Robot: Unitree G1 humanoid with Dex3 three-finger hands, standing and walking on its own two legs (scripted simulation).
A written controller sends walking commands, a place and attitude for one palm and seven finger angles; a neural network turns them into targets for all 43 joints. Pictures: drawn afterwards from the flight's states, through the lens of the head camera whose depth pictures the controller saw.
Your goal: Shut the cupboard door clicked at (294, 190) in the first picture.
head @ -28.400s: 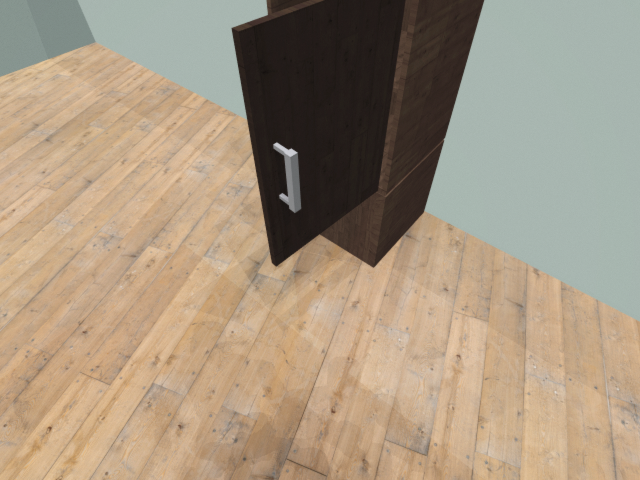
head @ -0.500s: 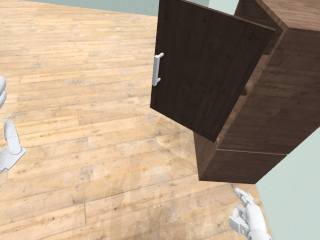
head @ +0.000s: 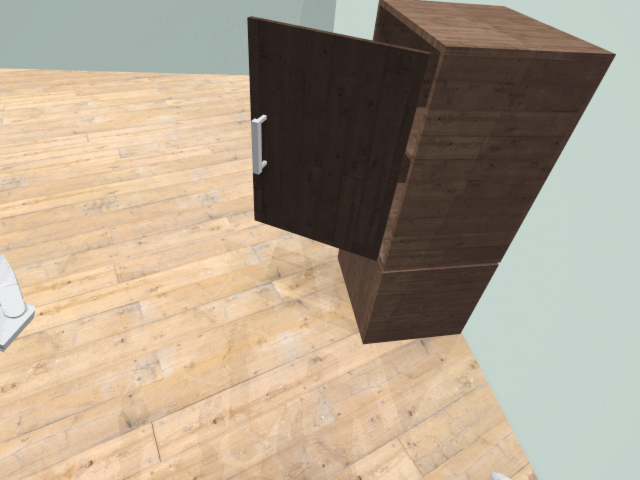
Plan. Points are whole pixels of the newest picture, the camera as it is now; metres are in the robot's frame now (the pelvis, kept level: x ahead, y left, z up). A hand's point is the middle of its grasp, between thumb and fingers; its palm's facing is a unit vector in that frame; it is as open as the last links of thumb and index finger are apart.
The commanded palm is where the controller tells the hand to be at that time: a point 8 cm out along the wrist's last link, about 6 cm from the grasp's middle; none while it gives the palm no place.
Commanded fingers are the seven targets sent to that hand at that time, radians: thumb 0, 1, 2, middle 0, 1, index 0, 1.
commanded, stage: stop stepping back and stand still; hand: left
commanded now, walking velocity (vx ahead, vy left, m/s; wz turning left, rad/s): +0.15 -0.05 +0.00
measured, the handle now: (260, 144) +0.95 +0.18 -0.04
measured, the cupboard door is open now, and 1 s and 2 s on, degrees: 58 58 58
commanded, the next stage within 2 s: let the arm hang, fingers relaxed in 0.58 s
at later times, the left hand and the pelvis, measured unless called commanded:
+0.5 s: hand out of the picture +0.14 +0.29 +0.18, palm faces +0.51 -0.78 -0.36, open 7.4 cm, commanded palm +0.06 +0.32 +0.19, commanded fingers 0.00 0.90 0.90 -0.20 -0.30 -0.20 -0.30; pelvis -0.08 +0.02 +0.00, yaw -1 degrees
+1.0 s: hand out of the picture +0.04 +0.17 -0.15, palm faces +0.13 -0.98 -0.15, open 6.9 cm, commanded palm none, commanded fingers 0.00 0.90 0.90 -0.20 -0.30 -0.20 -0.30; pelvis -0.05 +0.00 +0.00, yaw +3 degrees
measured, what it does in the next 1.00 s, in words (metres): steps on the spot: left foot, then right foot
